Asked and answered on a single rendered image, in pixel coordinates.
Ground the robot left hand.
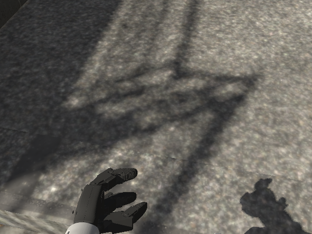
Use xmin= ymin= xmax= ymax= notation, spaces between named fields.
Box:
xmin=72 ymin=168 xmax=147 ymax=234

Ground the robot left forearm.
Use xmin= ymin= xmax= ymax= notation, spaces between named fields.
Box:
xmin=65 ymin=222 xmax=99 ymax=234

